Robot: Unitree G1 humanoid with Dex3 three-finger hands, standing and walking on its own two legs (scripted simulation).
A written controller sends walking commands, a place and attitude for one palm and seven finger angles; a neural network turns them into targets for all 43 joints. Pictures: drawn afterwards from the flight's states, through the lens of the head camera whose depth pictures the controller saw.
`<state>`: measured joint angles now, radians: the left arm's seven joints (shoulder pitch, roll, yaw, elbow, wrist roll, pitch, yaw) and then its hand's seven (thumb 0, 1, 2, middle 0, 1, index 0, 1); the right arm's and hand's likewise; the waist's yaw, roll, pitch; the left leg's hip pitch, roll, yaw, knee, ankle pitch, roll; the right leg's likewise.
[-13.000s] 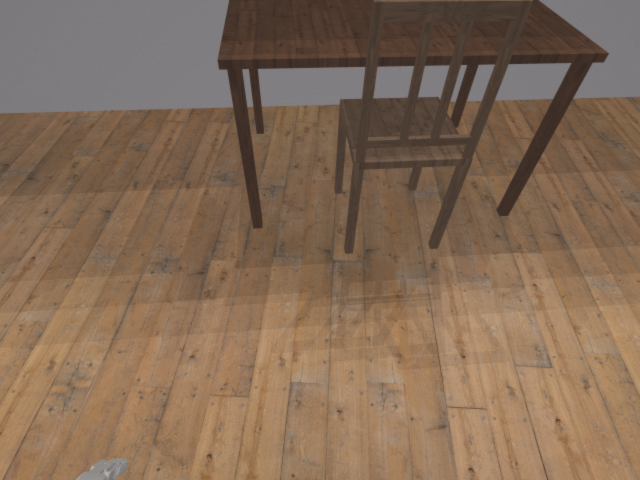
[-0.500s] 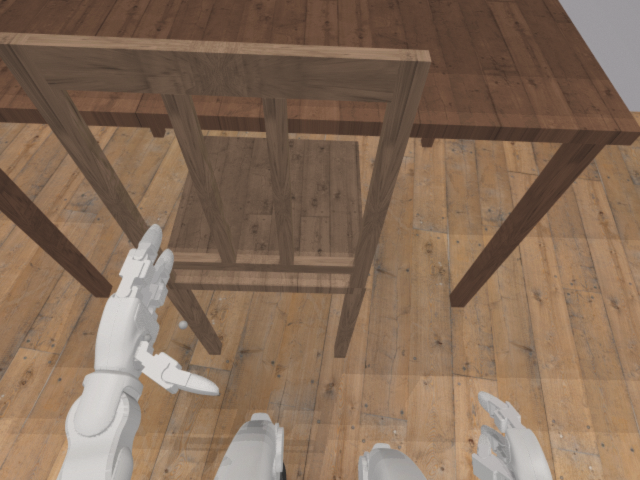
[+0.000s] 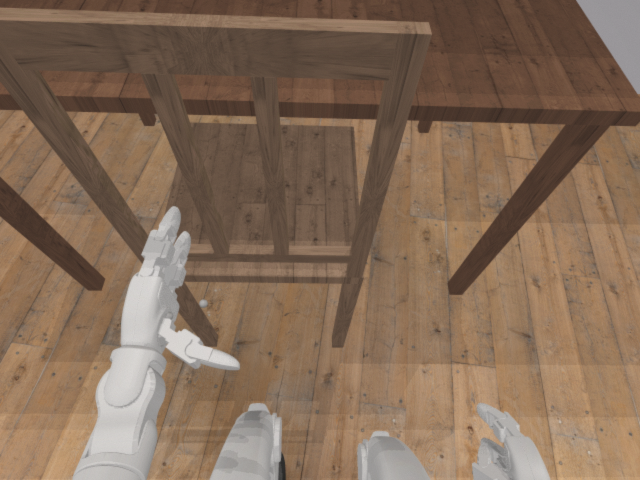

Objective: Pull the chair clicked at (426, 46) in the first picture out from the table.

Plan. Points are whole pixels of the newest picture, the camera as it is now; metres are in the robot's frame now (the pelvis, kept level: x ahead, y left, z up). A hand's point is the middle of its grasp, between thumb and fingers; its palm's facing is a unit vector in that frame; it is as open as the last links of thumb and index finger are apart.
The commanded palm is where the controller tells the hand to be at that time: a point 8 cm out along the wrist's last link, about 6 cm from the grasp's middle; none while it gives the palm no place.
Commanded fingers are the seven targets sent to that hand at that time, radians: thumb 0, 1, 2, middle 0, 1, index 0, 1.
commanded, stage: aim the fingers beside a spindle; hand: left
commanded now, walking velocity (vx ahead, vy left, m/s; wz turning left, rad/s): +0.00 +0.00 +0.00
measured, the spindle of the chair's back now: (198, 184) +0.47 +0.17 +0.06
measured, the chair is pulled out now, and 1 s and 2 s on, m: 0.00 0.00 0.00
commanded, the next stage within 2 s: push the fingers through the gap in 0.56 s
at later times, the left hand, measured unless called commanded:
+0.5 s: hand (199, 309) +0.31 +0.16 +0.02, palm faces -0.01 -1.00 -0.02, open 16.9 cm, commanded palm +0.29 +0.21 +0.02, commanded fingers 0.00 -0.50 0.30 -0.06 -0.08 -0.06 -0.08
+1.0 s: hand (206, 281) +0.35 +0.15 +0.02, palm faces -0.01 -1.00 -0.03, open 16.9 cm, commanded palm +0.33 +0.20 +0.02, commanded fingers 0.00 -0.50 0.30 -0.06 -0.08 -0.06 -0.08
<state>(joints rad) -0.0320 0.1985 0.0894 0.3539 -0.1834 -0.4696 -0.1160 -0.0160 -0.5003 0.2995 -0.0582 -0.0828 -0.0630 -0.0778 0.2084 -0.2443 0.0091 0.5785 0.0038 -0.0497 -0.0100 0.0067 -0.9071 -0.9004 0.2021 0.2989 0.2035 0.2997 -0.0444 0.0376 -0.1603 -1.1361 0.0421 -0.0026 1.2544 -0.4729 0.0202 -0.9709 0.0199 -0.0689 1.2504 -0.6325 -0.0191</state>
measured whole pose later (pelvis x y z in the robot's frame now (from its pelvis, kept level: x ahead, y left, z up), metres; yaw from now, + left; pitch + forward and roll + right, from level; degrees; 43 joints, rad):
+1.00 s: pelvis +0.00 +0.00 +0.00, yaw +0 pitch +21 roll -3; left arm -0.14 0.21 0.10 0.41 -0.17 -0.46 -0.09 -0.02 -0.50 0.30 -0.06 -0.08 -0.06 -0.08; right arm 0.20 -0.24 0.01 0.59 0.00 -0.02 -0.01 0.01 -0.91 -0.90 0.20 0.30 0.20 0.30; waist -0.05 0.04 -0.16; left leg -1.16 0.04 -0.01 1.27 -0.48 0.02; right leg -0.99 0.02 -0.07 1.26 -0.64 -0.02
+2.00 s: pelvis +0.00 +0.01 -0.01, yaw -1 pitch +24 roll -4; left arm -0.52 0.27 0.23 0.78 -0.13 -0.49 -0.09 -0.02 -0.50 0.30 -0.06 -0.08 -0.06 -0.08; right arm 0.27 -0.25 0.00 0.63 -0.01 0.04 0.03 0.00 -0.91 -0.90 0.20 0.30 0.20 0.30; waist -0.10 0.04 -0.15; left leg -1.23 0.05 0.00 1.28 -0.48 0.03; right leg -1.06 0.03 -0.06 1.27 -0.62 -0.01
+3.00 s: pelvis +0.00 +0.00 -0.01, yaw -1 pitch +24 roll -3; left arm -0.49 0.26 0.23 0.76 -0.14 -0.49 -0.07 -0.01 -0.01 0.51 -0.45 -1.30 -0.42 -1.29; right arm 0.27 -0.25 -0.01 0.63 -0.01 0.05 0.03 0.00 -0.91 -0.90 0.20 0.30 0.20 0.30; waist -0.10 0.04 -0.16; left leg -1.21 0.05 0.00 1.27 -0.48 0.02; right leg -1.05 0.03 -0.06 1.26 -0.63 -0.02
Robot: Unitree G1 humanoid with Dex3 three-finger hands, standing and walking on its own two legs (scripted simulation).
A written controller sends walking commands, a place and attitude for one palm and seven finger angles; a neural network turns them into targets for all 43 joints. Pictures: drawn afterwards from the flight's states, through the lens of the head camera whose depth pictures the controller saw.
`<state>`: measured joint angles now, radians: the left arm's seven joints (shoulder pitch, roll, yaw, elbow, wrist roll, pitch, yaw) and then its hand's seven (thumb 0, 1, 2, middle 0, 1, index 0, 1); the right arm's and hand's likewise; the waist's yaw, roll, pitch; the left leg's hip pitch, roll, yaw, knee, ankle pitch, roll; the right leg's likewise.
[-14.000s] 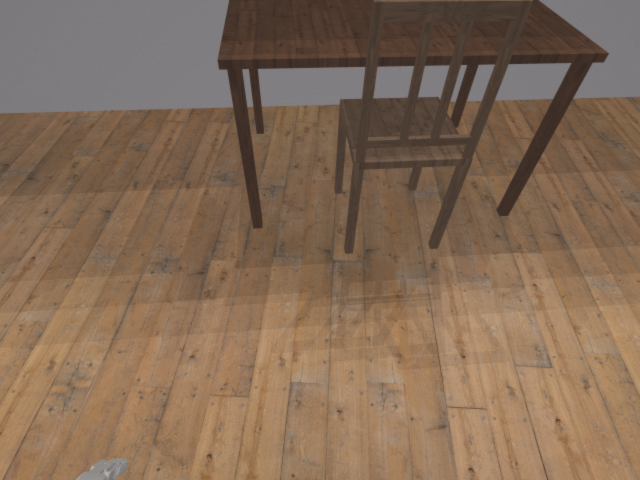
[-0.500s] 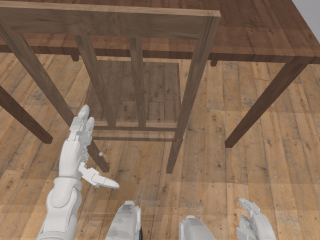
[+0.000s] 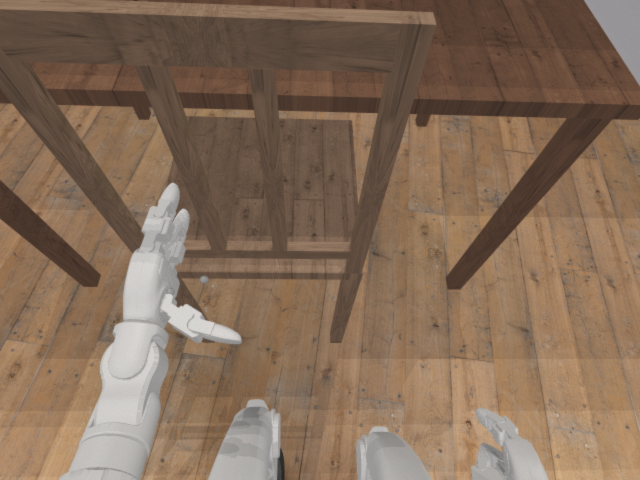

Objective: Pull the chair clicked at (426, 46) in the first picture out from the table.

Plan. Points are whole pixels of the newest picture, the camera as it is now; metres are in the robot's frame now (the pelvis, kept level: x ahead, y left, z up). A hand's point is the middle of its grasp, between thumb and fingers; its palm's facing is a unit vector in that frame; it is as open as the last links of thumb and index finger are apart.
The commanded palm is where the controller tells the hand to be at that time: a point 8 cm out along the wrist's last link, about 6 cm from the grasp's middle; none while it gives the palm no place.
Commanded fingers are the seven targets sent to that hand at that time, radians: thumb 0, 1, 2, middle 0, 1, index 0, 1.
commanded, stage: push the fingers through the gap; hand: left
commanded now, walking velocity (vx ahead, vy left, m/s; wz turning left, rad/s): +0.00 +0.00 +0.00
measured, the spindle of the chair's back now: (195, 179) +0.47 +0.17 +0.06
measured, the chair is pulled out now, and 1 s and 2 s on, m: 0.00 0.00 0.00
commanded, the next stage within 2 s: hook a spindle and tug to test in 1.26 s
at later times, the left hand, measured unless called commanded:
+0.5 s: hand (207, 247) +0.39 +0.16 +0.02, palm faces +0.01 -1.00 -0.03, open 16.9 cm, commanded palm +0.37 +0.20 +0.02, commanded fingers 0.00 -0.50 0.30 -0.06 -0.08 -0.06 -0.08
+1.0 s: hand (211, 217) +0.44 +0.16 +0.03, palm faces +0.02 -1.00 -0.03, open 16.9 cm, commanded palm +0.40 +0.20 +0.02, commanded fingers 0.00 -0.50 0.30 -0.06 -0.08 -0.06 -0.08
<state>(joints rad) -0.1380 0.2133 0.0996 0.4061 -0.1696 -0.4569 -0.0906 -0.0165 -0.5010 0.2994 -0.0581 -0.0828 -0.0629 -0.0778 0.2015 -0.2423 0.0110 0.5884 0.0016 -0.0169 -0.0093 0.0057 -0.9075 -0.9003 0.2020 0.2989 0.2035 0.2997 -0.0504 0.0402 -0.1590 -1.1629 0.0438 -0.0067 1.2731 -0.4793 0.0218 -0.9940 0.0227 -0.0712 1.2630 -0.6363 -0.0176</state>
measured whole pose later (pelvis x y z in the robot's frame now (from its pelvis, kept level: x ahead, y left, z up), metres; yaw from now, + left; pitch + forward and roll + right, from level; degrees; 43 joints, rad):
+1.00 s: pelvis +0.00 +0.01 +0.00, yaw -1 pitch +24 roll -4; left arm -0.52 0.27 0.23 0.78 -0.13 -0.49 -0.09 -0.02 -0.50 0.30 -0.06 -0.08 -0.06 -0.08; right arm 0.27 -0.25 0.00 0.63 -0.01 0.04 0.03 0.00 -0.91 -0.90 0.20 0.30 0.20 0.30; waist -0.10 0.04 -0.15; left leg -1.23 0.05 0.00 1.28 -0.48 0.03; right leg -1.06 0.03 -0.06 1.27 -0.62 -0.01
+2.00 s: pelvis +0.00 +0.00 +0.00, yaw -1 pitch +24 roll -3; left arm -0.49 0.26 0.23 0.76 -0.14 -0.49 -0.07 -0.01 -0.01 0.51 -0.45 -1.30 -0.42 -1.29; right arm 0.27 -0.25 -0.01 0.63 -0.01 0.05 0.03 0.00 -0.91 -0.90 0.20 0.30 0.20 0.30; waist -0.10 0.04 -0.16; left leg -1.21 0.05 0.00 1.27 -0.48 0.02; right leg -1.05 0.03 -0.06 1.26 -0.63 -0.02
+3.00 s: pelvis +0.03 +0.01 +0.01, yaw -1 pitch +22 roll -2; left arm -0.16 0.19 0.12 0.39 -0.15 -0.44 -0.03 0.01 0.72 0.78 -0.35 -1.36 -0.34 -1.39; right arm 0.21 -0.23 -0.01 0.55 0.00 0.06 0.04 0.00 -0.91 -0.90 0.20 0.30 0.20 0.30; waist -0.07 0.03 -0.14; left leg -1.09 0.04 0.03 1.22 -0.52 0.04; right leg -0.93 0.02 -0.03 1.20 -0.66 0.00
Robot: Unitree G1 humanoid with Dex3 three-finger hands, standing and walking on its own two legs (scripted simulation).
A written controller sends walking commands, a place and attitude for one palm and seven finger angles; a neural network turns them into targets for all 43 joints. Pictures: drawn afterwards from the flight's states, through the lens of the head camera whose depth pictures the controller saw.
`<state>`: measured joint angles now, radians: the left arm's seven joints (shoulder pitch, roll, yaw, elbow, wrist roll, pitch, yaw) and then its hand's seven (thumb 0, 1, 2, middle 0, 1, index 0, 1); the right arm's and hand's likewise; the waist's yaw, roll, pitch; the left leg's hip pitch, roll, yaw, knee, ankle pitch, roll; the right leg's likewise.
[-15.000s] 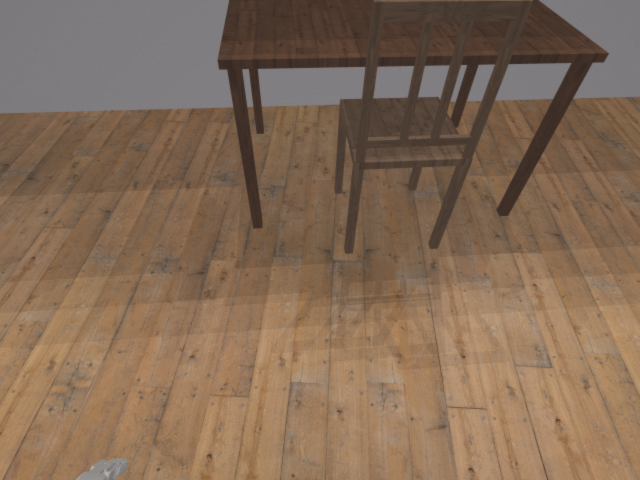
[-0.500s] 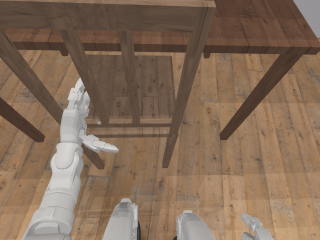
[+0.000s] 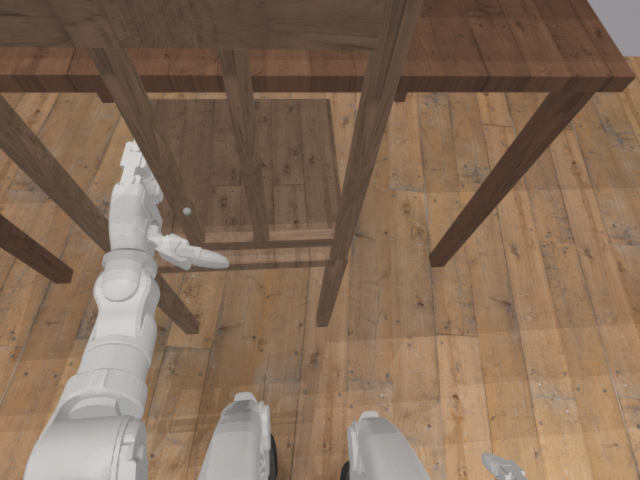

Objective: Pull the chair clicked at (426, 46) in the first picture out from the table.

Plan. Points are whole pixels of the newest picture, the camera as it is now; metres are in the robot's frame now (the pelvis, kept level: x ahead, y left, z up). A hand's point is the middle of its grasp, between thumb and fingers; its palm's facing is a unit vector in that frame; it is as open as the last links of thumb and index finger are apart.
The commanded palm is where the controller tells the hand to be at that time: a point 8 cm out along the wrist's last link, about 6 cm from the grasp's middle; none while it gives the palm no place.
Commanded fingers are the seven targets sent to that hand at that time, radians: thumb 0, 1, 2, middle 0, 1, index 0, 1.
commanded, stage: push the fingers through the gap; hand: left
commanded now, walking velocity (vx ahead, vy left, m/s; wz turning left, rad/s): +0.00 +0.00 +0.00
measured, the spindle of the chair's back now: (166, 172) +0.46 +0.18 +0.07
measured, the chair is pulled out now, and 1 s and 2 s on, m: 0.00 0.00 0.03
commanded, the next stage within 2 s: hook a spindle and tug to test in 0.26 s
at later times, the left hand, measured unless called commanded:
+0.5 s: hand (193, 219) +0.42 +0.15 +0.03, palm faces +0.03 -1.00 -0.02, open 16.8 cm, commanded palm +0.40 +0.20 +0.03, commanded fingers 0.00 -0.50 0.30 -0.20 -0.52 -0.20 -0.52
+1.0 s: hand (190, 212) +0.43 +0.16 +0.03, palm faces +0.06 -1.00 -0.03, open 10.2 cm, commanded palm +0.40 +0.20 +0.03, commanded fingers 0.00 0.51 0.73 -0.50 -1.45 -0.50 -1.45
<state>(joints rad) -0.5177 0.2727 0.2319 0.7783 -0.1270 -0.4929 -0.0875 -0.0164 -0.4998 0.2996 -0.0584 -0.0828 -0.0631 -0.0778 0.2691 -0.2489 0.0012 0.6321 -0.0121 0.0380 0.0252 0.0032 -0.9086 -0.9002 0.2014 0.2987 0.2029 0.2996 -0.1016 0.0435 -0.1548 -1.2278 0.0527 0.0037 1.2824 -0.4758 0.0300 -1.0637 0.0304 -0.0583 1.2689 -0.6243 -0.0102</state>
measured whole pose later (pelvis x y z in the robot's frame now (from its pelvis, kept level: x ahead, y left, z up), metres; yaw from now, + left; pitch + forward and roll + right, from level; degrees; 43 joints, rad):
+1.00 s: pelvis +0.00 -0.01 +0.00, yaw +0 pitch +24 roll -3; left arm -0.49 0.26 0.23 0.76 -0.14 -0.49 -0.07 -0.01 -0.01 0.51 -0.45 -1.30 -0.42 -1.29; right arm 0.27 -0.25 -0.01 0.63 -0.01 0.05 0.03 0.00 -0.91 -0.90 0.20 0.30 0.20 0.30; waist -0.10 0.04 -0.16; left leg -1.21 0.05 0.00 1.27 -0.48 0.02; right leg -1.05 0.03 -0.06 1.26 -0.63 -0.02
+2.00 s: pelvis +0.04 +0.00 +0.02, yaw +0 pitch +22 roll -2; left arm -0.16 0.19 0.12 0.39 -0.15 -0.44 -0.03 0.01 0.72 0.78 -0.35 -1.36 -0.34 -1.39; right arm 0.21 -0.23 -0.01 0.55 0.00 0.06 0.04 0.00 -0.91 -0.90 0.20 0.30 0.20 0.30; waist -0.07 0.03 -0.14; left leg -1.09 0.04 0.03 1.22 -0.52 0.04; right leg -0.93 0.02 -0.03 1.20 -0.66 0.00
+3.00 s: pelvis -0.05 +0.00 +0.11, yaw +0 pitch +2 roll -2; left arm -0.33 0.15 -0.01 0.87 -0.08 -0.21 0.09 0.04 0.68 0.77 -0.26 -1.12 -0.49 -1.45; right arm 0.20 -0.23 0.01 0.65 0.03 0.07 -0.11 0.00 -0.91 -0.90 0.20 0.30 0.20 0.30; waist -0.05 0.06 0.12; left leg -0.47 0.04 0.05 0.55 -0.11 0.03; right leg -0.35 0.03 -0.04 0.57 -0.25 -0.01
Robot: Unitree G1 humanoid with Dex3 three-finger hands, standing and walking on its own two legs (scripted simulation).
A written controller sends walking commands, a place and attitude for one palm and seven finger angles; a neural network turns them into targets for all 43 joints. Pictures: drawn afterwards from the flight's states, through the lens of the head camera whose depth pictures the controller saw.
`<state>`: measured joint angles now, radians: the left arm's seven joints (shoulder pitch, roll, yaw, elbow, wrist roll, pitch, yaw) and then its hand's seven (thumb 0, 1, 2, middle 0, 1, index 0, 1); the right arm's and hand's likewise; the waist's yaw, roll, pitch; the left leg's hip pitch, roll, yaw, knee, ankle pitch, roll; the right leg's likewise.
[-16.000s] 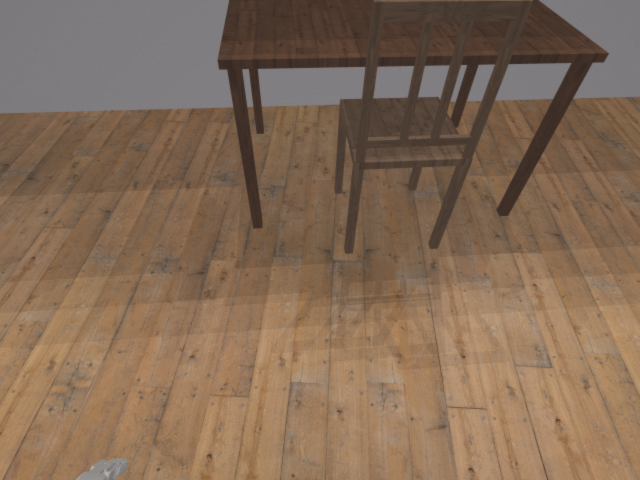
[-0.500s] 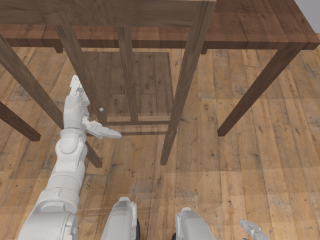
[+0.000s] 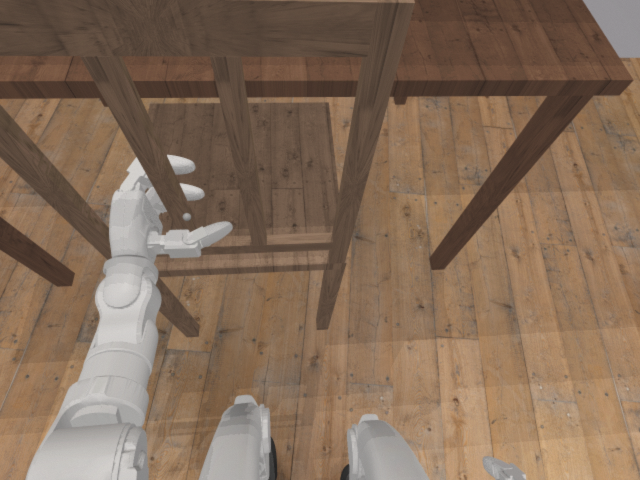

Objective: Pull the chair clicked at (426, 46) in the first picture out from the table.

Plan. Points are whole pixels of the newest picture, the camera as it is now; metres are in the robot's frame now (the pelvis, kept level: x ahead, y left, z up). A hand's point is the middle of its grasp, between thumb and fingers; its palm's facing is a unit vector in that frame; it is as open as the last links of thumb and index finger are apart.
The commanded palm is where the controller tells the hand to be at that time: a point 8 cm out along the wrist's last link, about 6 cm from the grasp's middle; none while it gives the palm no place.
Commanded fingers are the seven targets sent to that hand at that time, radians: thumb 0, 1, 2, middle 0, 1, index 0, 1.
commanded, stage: hook a spindle and tug to test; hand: left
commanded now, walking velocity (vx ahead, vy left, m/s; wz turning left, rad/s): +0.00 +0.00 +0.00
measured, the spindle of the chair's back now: (162, 177) +0.46 +0.18 +0.07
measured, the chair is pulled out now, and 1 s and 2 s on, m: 0.00 0.03 0.15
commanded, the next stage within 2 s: step backward, pulling the chair out in 0.86 s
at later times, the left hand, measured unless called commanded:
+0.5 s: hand (187, 223) +0.42 +0.16 +0.03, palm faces +0.05 -1.00 -0.01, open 5.7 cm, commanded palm +0.37 +0.21 +0.02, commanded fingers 0.00 0.90 0.90 -0.50 -1.45 -0.50 -1.45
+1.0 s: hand (184, 243) +0.39 +0.16 +0.03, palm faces +0.03 -1.00 -0.02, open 5.8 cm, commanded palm +0.36 +0.21 +0.03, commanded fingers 0.00 0.90 0.90 -0.50 -1.45 -0.50 -1.45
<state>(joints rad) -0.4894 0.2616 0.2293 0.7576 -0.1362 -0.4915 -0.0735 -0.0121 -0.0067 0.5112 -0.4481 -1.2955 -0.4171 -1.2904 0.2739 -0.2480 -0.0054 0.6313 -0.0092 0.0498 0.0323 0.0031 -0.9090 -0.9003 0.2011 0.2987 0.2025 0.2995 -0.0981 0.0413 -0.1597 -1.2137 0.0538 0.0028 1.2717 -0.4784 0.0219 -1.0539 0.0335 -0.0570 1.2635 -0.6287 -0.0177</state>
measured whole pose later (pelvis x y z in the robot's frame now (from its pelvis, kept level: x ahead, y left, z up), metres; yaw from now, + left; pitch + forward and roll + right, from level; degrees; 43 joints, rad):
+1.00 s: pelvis +0.03 +0.01 +0.01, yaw +0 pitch +22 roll -2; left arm -0.16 0.19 0.12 0.39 -0.15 -0.44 -0.03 0.01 0.72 0.78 -0.35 -1.36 -0.34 -1.39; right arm 0.21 -0.23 -0.01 0.55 0.00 0.06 0.04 0.00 -0.91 -0.90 0.20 0.30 0.20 0.30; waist -0.07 0.03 -0.14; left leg -1.09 0.04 0.03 1.22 -0.52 0.04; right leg -0.93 0.02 -0.03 1.20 -0.66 0.00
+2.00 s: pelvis -0.05 +0.00 +0.11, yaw +0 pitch +2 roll -2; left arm -0.33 0.15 -0.01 0.87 -0.08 -0.21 0.09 0.04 0.68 0.77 -0.26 -1.12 -0.49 -1.45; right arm 0.20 -0.23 0.01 0.65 0.03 0.07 -0.11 0.00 -0.91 -0.90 0.20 0.30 0.20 0.30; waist -0.05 0.06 0.12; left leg -0.47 0.04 0.05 0.55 -0.11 0.03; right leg -0.35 0.03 -0.04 0.57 -0.25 -0.01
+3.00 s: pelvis -0.14 +0.00 +0.11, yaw -1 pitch +2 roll -2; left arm -0.29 0.18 0.03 0.74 -0.05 -0.17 0.10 0.04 0.68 0.76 -0.23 -1.15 -0.46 -1.45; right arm 0.15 -0.21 0.02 0.64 0.02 0.05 -0.09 0.00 -0.91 -0.90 0.20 0.30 0.21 0.30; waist -0.07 0.05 0.16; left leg -0.44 0.05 -0.07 0.65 -0.26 -0.03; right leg -0.34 0.02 -0.05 0.51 -0.20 -0.01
